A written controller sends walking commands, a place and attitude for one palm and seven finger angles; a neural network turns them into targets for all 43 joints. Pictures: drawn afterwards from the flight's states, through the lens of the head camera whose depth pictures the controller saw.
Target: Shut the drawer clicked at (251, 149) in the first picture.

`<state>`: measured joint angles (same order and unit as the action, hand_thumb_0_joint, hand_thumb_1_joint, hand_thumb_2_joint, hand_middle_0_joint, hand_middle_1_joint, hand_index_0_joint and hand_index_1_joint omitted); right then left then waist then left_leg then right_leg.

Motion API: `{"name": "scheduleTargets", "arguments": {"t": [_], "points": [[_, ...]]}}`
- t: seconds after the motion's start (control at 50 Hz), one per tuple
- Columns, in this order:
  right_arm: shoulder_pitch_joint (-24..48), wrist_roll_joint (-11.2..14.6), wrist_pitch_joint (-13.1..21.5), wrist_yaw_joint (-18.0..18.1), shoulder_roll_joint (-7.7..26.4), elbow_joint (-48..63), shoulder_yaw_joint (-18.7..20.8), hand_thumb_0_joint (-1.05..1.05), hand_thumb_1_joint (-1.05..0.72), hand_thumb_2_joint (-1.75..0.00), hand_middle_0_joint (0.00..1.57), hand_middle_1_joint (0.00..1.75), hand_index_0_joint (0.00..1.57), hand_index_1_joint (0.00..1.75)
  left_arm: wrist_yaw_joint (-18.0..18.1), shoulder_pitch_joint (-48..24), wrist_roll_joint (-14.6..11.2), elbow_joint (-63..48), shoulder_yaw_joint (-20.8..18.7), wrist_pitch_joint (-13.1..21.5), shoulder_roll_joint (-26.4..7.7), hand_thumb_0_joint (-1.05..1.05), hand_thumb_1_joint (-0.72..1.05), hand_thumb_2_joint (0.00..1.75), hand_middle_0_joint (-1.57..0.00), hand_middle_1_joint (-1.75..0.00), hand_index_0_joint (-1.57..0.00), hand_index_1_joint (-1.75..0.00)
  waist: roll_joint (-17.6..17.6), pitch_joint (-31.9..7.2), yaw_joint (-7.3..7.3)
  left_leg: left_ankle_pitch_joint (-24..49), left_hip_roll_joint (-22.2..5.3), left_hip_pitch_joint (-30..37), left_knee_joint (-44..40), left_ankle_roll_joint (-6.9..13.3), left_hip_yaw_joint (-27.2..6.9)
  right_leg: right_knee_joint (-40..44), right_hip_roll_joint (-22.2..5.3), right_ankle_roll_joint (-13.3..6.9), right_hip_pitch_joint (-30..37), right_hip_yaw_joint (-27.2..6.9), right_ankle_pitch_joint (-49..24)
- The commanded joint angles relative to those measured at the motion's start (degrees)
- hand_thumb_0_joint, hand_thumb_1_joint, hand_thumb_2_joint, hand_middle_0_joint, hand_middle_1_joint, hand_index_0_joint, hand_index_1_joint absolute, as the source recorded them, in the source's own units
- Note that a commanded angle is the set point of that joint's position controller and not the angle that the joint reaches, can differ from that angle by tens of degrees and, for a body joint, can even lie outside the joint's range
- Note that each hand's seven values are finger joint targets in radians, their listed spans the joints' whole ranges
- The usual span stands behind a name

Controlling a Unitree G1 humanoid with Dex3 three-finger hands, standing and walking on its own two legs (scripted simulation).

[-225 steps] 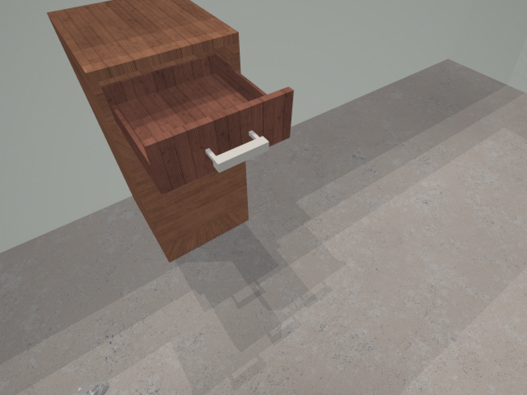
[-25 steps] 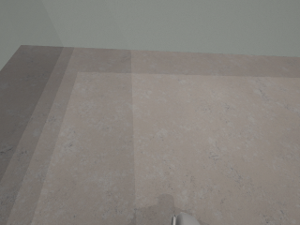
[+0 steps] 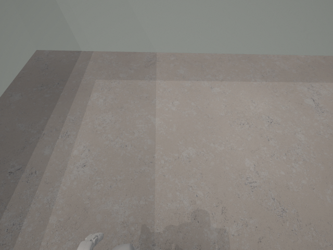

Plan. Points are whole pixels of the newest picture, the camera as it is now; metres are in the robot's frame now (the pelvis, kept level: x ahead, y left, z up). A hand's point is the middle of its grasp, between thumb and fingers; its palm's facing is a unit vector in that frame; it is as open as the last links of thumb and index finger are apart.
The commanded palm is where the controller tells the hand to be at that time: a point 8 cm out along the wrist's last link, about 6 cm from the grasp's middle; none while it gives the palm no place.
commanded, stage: turn to face it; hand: left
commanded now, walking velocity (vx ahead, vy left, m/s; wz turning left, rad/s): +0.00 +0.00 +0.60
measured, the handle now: out of the picture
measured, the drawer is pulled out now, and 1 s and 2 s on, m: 0.28 0.28 0.28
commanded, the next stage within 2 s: none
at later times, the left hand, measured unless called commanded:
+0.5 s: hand out of the picture +0.00 +0.27 -0.16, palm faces +0.33 -0.90 -0.27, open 7.4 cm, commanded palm none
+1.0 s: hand out of the picture -0.06 +0.17 -0.15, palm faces +0.59 -0.77 -0.24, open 7.4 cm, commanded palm none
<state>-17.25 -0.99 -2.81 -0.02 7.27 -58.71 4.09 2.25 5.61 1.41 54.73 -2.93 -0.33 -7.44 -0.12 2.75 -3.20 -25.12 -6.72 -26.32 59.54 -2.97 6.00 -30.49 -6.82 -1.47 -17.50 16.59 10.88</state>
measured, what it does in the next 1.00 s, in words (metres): steps on the spot, turning left: left foot, then right foot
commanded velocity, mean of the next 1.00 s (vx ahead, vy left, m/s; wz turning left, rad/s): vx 0.00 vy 0.00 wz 0.60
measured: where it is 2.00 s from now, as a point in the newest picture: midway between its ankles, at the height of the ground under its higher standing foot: outside the picture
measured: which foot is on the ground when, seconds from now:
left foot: up 0.00-0.10, down 0.12-0.68, up 0.70-1.00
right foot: down 0.00-0.12, up 0.14-0.66, down 0.68-1.00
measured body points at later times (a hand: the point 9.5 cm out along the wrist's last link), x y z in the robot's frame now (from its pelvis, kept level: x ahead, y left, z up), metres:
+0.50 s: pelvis +0.01 +0.03 +0.01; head +0.03 +0.06 +0.46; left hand -0.01 +0.31 -0.14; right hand +0.12 -0.20 -0.12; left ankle +0.02 +0.12 -0.73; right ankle +0.03 -0.14 -0.66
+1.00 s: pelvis +0.01 -0.02 +0.01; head +0.05 +0.00 +0.46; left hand -0.09 +0.21 -0.13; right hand +0.23 -0.20 -0.14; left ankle -0.09 +0.09 -0.67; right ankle +0.06 -0.13 -0.73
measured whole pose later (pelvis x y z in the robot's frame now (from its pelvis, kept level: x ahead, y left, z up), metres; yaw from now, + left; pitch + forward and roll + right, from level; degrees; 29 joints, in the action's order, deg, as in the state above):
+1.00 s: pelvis +0.01 -0.02 +0.01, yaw +36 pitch +0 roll +1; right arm -8.6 -0.9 -5.1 -1.6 15.6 -53.5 5.8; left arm 1.2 13.7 1.5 51.4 -2.0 -0.8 -10.3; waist -0.1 6.1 -0.2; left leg -24.3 -2.3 -25.3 55.5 -4.7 1.0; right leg -29.3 -7.2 0.9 -10.8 10.8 17.7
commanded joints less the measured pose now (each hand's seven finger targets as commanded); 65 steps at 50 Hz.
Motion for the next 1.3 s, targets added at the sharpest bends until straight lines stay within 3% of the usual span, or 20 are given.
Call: {"name": "scheduleTargets", "arguments": {"t": [0.0,0.06,0.1,0.12,0.14,0.24,0.48,0.6,0.62,0.66,0.68,0.7,0.78,0.98,1.06,1.08,1.1,1.12,1.18,1.28], "points": [[-3.37,-0.01,0.64,-0.34,3.0,3.8,0.82,0.0,-0.9,-0.9,0.2,0.3,0.2,0.3,0.42,2.7,0.64,-3.36,-3.18,-0.31,-11.33,0.0,0.9,0.9,-0.2,-0.3,-0.2,-0.3,-9.16,-1.22,2.49,-0.23,-0.05,3.88,-10.13,0.47,0.89,12.62,-16.35,-4.61,-1.51,-9.03,7.56],[-6.43,-0.28,1.38,-0.45,5.88,4.16,1.44,0.0,-0.9,-0.9,0.2,0.3,0.2,0.3,-0.07,2.48,-0.22,-4.48,-3.27,-1.26,-11.23,0.0,0.9,0.9,-0.2,-0.3,-0.2,-0.3,-1.72,-2.81,0.28,10.24,1.53,12.56,-27.21,0.77,1.35,-0.23,-13.34,-0.99,-4.55,-5.14,9.9],[-8.87,-0.93,2.16,0.32,15.88,5.62,3.62,0.0,-0.9,-0.9,0.2,0.3,0.2,0.3,-0.86,0.41,-0.63,-8.34,-2.52,-2.23,-5.68,0.0,0.9,0.9,-0.2,-0.3,-0.2,-0.3,25.95,1.1,-2.37,15.88,-17.68,11.5,-47.17,10.44,-32.51,-27.55,0.61,6.2,-20.81,-5.5,26.47],[-7.29,-1.08,2.12,0.61,17.07,5.71,3.65,0.0,-0.9,-0.9,0.2,0.3,0.2,0.3,-1.21,-1.35,0.04,-9.01,-2.75,-2.38,-7.44,0.0,0.9,0.9,-0.2,-0.3,-0.2,-0.3,16.93,0.02,-1.47,11.39,-19.47,9.09,-47.87,13.25,-31.96,-35.08,-0.49,4.75,-19.57,-13.0,21.32],[-3.66,-0.88,2.44,1.11,15.73,6.42,3.29,0.0,-0.9,-0.9,0.2,0.3,0.2,0.3,-1.38,-1.15,0.41,-8.06,-3.21,-2.44,-7.25,0.0,0.9,0.9,-0.2,-0.3,-0.2,-0.3,15.93,-0.49,0.17,10.01,-14.71,8.38,-47.62,11.4,-29.0,-37.9,-0.5,4.73,-20.77,-15.32,15.78],[2.67,0.09,3.69,1.75,13.76,8.66,2.04,0.0,-0.9,-0.9,0.2,0.3,0.2,0.3,-1.89,5.41,0.01,-4.18,-3.68,-1.97,-9.58,0.0,0.9,0.9,-0.2,-0.3,-0.2,-0.3,6.4,-6.39,2.96,21.05,-6.27,17.36,-43.11,8.39,-18.57,-38.47,0.83,6.88,-18.83,-16.96,4.27],[0.79,-0.15,2.12,1.27,16.0,7.26,3.02,0.0,-0.9,-0.9,0.2,0.3,0.2,0.3,-0.68,2.74,-0.89,-5.79,-2.82,-1.92,-10.89,0.0,0.9,0.9,-0.2,-0.3,-0.2,-0.3,8.31,-4.83,0.67,23.05,-6.32,19.27,-41.95,13.29,-28.68,-20.68,3.37,7.03,-12.14,-18.18,13.34],[7.14,-0.1,1.06,0.68,16.62,9.52,3.67,0.0,-0.9,-0.9,0.2,0.3,0.2,0.3,-0.25,10.66,-1.42,-4.97,-2.83,-1.15,-10.89,0.0,0.9,0.9,-0.2,-0.3,-0.2,-0.3,8.84,-6.04,4.3,17.35,-1.79,7.16,-38.9,10.53,-30.53,-1.16,6.37,5.09,6.29,-16.61,7.74],[8.3,0.22,0.87,0.52,15.52,9.98,3.57,0.0,-0.9,-0.9,0.2,0.3,0.2,0.3,-0.12,13.03,-1.24,-4.64,-3.26,-0.82,-12.02,0.0,0.9,0.9,-0.2,-0.3,-0.2,-0.3,6.3,-6.08,5.75,11.8,1.04,1.23,-36.7,8.05,-28.73,6.9,5.19,4.46,13.64,-16.56,3.49],[7.52,0.53,0.84,0.22,9.81,12.08,3.06,0.0,-0.9,-0.9,0.2,0.3,0.2,0.3,0.38,12.37,0.24,-6.53,-4.37,-0.28,-20.31,0.0,0.9,0.9,-0.2,-0.3,-0.2,-0.3,-19.27,-3.07,6.26,-6.58,13.35,-13.54,-10.03,0.13,-10.37,21.28,-20.04,-4.43,14.94,-42.15,15.09],[8.04,-0.07,0.61,-0.02,13.35,12.01,3.81,0.0,-0.9,-0.9,0.2,0.3,0.2,0.3,0.55,8.21,-0.34,-8.14,-3.95,-0.47,-19.45,0.0,0.9,0.9,-0.2,-0.3,-0.2,-0.3,-11.98,-2.1,4.7,-6.13,9.42,-9.09,-0.36,0.99,-12.42,21.23,-22.0,-6.54,5.26,-39.26,14.8],[6.74,-0.39,0.18,-0.48,12.48,11.29,3.7,0.0,-0.9,-0.9,0.2,0.3,0.2,0.3,0.4,3.26,-0.27,-9.25,-3.38,-0.23,-16.76,0.0,0.9,0.9,-0.2,-0.3,-0.2,-0.3,-7.69,-0.47,1.79,-1.9,8.4,-8.17,4.52,1.07,-12.46,20.09,-17.44,-6.01,2.31,-32.82,11.99],[5.47,-0.05,-0.09,-1.47,11.43,9.04,3.27,0.0,-0.9,-0.9,0.2,0.3,0.2,0.3,-0.16,3.57,-0.35,-8.6,-2.01,1.03,-12.84,0.0,0.9,0.9,-0.2,-0.3,-0.2,-0.3,-8.67,0.81,1.22,4.72,6.2,-8.43,9.93,-0.87,-7.88,12.76,-10.27,-3.96,6.35,-19.17,-9.86],[14.91,0.6,0.44,-1.54,10.18,11.8,1.23,0.0,-0.9,-0.9,0.2,0.3,0.2,0.3,-0.47,12.24,0.46,-6.0,-3.35,0.26,-17.12,0.0,0.9,0.9,-0.2,-0.3,-0.2,-0.3,-12.73,-3.08,6.75,-1.28,5.56,-0.41,-13.57,-1.01,-1.33,6.2,-13.91,-5.51,16.15,-14.31,-26.21],[8.62,0.49,1.56,-1.15,12.02,10.46,1.36,0.0,-0.9,-0.9,0.2,0.3,0.2,0.3,-0.74,10.78,-0.33,-5.88,-3.9,-0.23,-17.85,0.0,0.9,0.9,-0.2,-0.3,-0.2,-0.3,-10.9,-7.99,3.69,11.69,7.12,12.48,-32.79,0.77,0.65,-4.35,-12.12,-0.94,15.21,-8.5,-27.41],[4.64,0.25,2.12,-1.11,15.57,9.57,2.31,0.0,-0.9,-0.9,0.2,0.3,0.2,0.3,-0.91,10.73,-0.79,-6.33,-3.65,-0.36,-16.43,0.0,0.9,0.9,-0.2,-0.3,-0.2,-0.3,-2.76,-11.0,1.45,23.43,2.94,24.8,-38.08,2.52,-4.78,-14.88,-10.21,1.93,6.44,-6.94,-19.51],[-0.03,0.08,2.58,-0.54,22.58,9.08,4.15,0.0,-0.9,-0.9,0.2,0.3,0.2,0.3,-1.39,8.84,-1.21,-9.05,-2.75,-0.41,-12.35,0.0,0.9,0.9,-0.2,-0.3,-0.2,-0.3,16.11,-12.44,-1.66,50.94,-13.77,35.94,-37.17,10.23,-25.97,-27.64,-1.34,6.83,-13.41,-6.06,19.52],[-3.48,0.71,1.91,-0.2,24.04,7.24,4.39,0.0,-0.9,-0.9,0.2,0.3,0.2,0.3,-0.91,5.36,-0.6,-10.4,-2.11,-1.15,-12.08,0.0,0.9,0.9,-0.2,-0.3,-0.2,-0.3,14.45,-12.93,-2.6,65.24,-17.71,34.98,-34.76,15.44,-27.25,-33.68,-0.43,6.82,-16.98,-12.52,28.18],[4.98,0.2,2.11,1.12,18.17,8.82,2.6,0.0,-0.9,-0.9,0.2,0.3,0.2,0.3,-1.0,3.01,-0.55,-8.18,-2.74,-1.72,-13.0,0.0,0.9,0.9,-0.2,-0.3,-0.2,-0.3,10.9,-4.63,0.73,48.12,-9.69,22.51,-37.28,13.35,-20.79,-38.03,-1.4,6.8,-16.18,-16.82,16.66],[6.0,0.41,2.79,1.14,16.94,9.33,1.92,0.0,-0.9,-0.9,0.2,0.3,0.2,0.3,-1.4,5.55,-0.47,-6.49,-2.69,-1.72,-13.06,0.0,0.9,0.9,-0.2,-0.3,-0.2,-0.3,6.81,-5.73,2.59,45.04,-4.86,23.09,-38.88,11.33,-19.25,-34.69,0.82,7.74,-14.11,-16.85,9.71]]}}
